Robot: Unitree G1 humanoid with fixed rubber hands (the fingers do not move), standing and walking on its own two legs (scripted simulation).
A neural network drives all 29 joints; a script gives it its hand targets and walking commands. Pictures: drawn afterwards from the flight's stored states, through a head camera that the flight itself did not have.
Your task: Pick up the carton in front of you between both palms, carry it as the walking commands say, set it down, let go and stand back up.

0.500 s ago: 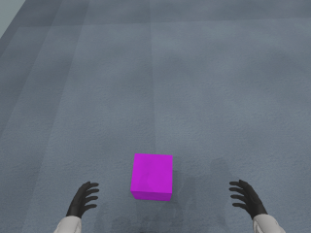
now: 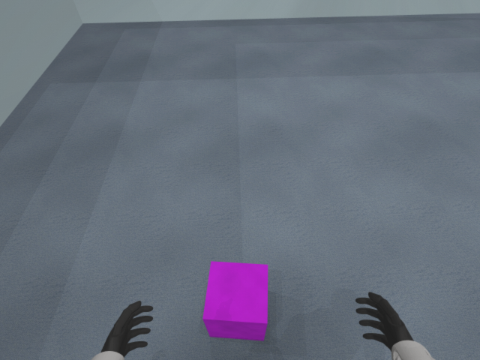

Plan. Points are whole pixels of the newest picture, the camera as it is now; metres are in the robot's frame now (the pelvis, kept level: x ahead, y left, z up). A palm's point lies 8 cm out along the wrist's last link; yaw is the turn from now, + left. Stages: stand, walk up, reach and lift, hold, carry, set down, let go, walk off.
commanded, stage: stand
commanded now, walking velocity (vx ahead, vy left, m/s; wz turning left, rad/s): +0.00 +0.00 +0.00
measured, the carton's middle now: (237, 302) +0.41 +0.04 -0.65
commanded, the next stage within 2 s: none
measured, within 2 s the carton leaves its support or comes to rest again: neither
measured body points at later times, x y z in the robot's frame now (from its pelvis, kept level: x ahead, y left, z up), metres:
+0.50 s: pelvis +0.05 +0.00 -0.01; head +0.04 -0.01 +0.44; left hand +0.11 +0.26 -0.12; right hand +0.15 -0.25 -0.14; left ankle +0.00 +0.12 -0.74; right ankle -0.04 -0.11 -0.74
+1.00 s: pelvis +0.04 -0.01 -0.01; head +0.04 -0.01 +0.44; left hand +0.02 +0.25 -0.15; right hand +0.10 -0.26 -0.16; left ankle +0.00 +0.12 -0.74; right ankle -0.04 -0.11 -0.74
